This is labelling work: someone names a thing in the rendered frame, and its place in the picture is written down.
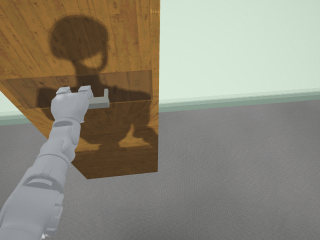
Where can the robot left upper arm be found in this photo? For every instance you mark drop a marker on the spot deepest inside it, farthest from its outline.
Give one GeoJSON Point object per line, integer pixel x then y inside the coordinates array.
{"type": "Point", "coordinates": [33, 214]}

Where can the robot left forearm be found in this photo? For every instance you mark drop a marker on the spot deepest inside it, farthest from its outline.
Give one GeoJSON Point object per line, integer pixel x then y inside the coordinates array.
{"type": "Point", "coordinates": [51, 165]}

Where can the drawer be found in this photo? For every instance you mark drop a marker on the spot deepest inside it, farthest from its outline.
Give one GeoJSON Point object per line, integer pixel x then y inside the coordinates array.
{"type": "Point", "coordinates": [125, 86]}

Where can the handle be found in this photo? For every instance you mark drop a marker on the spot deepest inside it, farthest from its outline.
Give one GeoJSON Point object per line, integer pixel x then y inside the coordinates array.
{"type": "Point", "coordinates": [99, 102]}

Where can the cabinet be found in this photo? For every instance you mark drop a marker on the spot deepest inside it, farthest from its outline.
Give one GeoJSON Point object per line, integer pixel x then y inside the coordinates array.
{"type": "Point", "coordinates": [44, 38]}

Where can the left robot hand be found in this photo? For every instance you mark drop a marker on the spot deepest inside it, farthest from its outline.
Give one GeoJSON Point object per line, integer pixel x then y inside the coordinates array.
{"type": "Point", "coordinates": [71, 105]}

